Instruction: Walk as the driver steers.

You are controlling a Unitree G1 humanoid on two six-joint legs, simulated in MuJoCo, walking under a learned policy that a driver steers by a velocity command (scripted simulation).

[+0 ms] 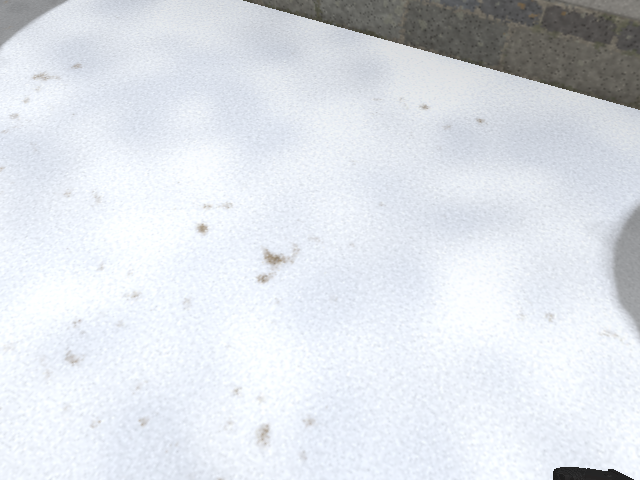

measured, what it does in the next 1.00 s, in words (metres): walks ahead, turning right: left foot, then right foot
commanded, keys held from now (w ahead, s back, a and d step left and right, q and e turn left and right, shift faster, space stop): w+e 0.78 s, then e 0.18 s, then q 0.04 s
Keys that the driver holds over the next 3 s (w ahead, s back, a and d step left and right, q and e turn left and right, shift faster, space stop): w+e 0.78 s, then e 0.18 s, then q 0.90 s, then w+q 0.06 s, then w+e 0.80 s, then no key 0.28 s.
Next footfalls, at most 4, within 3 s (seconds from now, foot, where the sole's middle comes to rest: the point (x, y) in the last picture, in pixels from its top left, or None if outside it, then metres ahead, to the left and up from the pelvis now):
0.14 left None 0.25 0.15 -0.78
0.68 right None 0.47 -0.17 -0.78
1.12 left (406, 362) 0.76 -0.12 -0.78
1.50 right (484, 439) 0.59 -0.28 -0.78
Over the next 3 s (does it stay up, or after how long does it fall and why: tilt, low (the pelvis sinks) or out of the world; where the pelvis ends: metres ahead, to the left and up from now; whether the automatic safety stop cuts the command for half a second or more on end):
stays up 1.06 -0.25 -0.02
